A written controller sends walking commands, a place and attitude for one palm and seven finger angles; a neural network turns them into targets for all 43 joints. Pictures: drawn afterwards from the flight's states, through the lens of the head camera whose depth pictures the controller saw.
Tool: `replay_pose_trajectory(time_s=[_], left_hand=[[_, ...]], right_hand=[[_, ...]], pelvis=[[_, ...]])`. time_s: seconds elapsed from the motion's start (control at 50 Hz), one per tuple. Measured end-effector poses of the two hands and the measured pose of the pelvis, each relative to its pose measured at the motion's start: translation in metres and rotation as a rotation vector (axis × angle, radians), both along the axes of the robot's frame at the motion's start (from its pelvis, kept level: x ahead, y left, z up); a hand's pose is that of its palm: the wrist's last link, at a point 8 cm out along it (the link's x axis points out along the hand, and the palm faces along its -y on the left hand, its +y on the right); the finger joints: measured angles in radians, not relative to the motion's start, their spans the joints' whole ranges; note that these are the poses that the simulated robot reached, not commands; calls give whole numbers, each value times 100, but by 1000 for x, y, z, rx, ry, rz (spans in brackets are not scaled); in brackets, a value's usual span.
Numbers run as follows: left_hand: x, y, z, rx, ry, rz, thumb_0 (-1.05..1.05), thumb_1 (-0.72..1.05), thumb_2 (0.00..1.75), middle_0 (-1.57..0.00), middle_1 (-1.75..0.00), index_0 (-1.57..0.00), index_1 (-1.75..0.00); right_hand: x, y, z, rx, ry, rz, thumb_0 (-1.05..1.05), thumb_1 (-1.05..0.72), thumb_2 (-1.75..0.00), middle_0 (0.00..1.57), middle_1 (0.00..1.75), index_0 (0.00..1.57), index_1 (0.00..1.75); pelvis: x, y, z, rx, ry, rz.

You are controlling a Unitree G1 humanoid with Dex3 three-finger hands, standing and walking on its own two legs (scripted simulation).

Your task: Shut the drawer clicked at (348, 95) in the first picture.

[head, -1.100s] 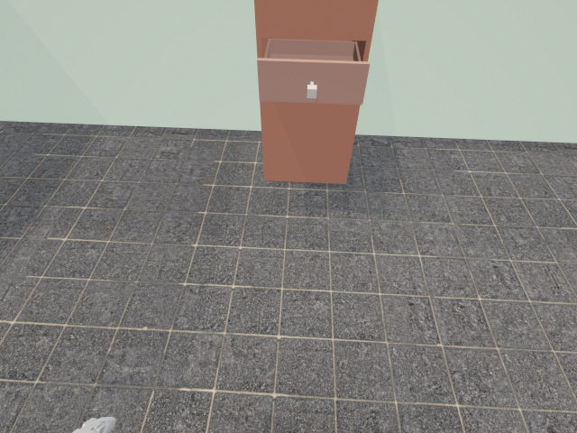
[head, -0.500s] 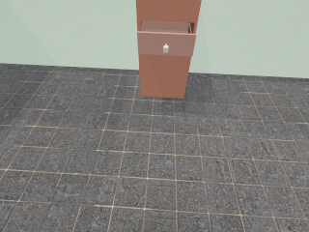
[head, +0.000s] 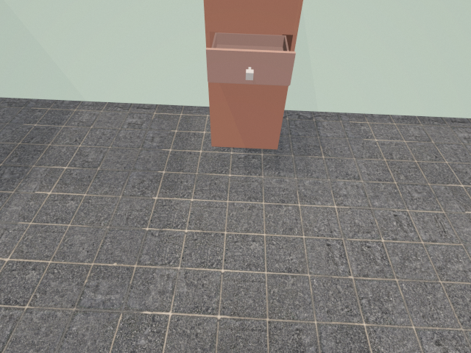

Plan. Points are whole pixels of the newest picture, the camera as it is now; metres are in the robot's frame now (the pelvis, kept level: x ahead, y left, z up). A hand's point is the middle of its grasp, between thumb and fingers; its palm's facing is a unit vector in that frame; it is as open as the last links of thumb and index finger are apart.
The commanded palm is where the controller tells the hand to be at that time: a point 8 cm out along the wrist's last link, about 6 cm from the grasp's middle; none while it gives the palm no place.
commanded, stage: look at it before walking up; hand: left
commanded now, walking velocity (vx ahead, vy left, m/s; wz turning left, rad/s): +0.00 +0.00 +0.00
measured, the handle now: (249, 72) +1.24 +0.01 -0.13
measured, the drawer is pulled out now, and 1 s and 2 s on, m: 0.19 0.19 0.19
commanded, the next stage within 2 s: walk to a spot facing it in 0.44 s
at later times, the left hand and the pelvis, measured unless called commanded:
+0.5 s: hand out of the picture +0.07 +0.25 -0.16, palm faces -0.02 -0.94 -0.33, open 7.4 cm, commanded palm none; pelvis +0.01 +0.00 +0.00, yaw +0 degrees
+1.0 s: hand out of the picture +0.09 +0.15 -0.18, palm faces -0.08 -0.98 -0.19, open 7.4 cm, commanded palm none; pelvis +0.08 -0.03 -0.02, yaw -9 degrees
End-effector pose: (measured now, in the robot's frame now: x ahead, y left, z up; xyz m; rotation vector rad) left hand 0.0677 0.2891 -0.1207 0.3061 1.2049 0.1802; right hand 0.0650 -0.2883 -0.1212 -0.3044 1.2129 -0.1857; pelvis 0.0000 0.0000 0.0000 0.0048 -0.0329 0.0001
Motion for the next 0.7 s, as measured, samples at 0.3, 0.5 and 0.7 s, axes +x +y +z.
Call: replay_pose_trajectory(time_s=[0.3,0.5,0.7], left_hand=[[-2,3,0,4,10,6,0,90,90,-20,-30,-21,-30],[-2,4,0,4,18,9,0,90,90,-20,-30,-21,-30],[-9,-9,-13,-37,64,11,0,90,90,-20,-30,-20,-30]], right_hand=[[9,0,2,-3,-8,5,0,-90,-90,20,30,20,30],[12,1,3,-5,-5,8,0,-90,-90,20,30,20,30],[5,16,-7,25,0,-29,0,-90,-90,20,30,20,30]], pelvis=[[3,1,1,-2,0,0],[6,2,1,-2,0,1],[16,3,-4,-5,5,-44]])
